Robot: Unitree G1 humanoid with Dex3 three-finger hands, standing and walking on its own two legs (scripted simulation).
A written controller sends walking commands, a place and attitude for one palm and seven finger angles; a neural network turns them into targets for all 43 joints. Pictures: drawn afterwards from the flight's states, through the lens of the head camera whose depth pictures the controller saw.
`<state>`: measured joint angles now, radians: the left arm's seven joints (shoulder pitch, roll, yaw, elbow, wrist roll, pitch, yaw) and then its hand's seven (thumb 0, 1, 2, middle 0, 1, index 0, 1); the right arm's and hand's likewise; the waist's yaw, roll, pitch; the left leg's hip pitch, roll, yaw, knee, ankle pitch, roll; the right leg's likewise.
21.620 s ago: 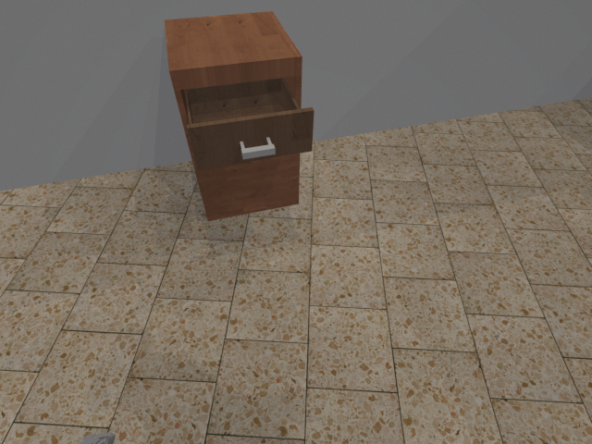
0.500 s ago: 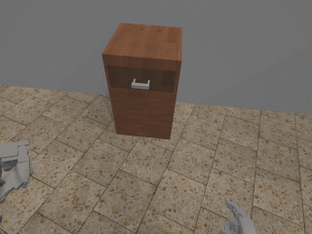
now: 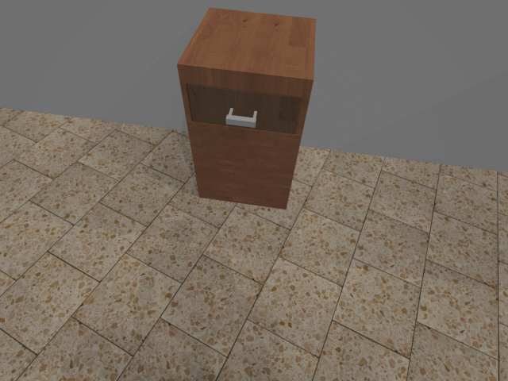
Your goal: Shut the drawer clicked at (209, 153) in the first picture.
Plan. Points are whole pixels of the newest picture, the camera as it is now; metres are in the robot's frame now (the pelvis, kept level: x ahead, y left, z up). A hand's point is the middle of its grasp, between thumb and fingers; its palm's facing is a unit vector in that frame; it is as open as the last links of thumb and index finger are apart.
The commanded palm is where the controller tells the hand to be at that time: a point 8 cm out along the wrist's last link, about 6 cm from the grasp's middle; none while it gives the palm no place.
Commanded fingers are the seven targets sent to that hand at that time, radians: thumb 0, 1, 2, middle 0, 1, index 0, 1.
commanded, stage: let the arm hang, fingers relaxed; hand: left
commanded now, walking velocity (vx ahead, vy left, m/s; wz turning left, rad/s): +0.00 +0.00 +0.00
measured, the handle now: (242, 116) +0.94 +0.09 -0.21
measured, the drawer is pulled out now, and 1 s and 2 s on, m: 0.00 0.00 0.00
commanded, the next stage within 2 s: look to check the result in 0.68 s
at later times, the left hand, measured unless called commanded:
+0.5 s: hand out of the picture +0.01 +0.16 -0.17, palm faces +0.00 -0.98 -0.19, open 7.2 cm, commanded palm none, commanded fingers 0.00 0.90 0.90 -0.20 -0.30 -0.20 -0.30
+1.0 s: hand out of the picture +0.00 +0.15 -0.17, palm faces +0.02 -0.98 -0.18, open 7.4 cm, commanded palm none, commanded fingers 0.00 0.90 0.90 -0.20 -0.30 -0.20 -0.30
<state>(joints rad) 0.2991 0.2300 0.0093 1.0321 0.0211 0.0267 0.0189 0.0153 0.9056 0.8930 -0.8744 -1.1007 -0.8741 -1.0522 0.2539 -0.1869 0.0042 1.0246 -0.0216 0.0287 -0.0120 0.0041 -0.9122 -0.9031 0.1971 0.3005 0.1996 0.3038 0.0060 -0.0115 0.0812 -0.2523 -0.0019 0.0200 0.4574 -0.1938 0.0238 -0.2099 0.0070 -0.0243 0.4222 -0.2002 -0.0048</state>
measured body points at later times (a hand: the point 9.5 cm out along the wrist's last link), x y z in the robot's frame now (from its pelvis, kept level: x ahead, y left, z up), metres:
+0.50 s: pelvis +0.00 -0.01 +0.00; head +0.00 -0.01 +0.45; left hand +0.01 +0.21 -0.16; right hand -0.02 -0.20 -0.17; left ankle +0.03 +0.10 -0.74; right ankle +0.02 -0.12 -0.74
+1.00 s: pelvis +0.01 -0.01 +0.00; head +0.02 -0.02 +0.45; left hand +0.00 +0.20 -0.16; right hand -0.02 -0.22 -0.16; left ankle +0.03 +0.10 -0.74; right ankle +0.02 -0.12 -0.74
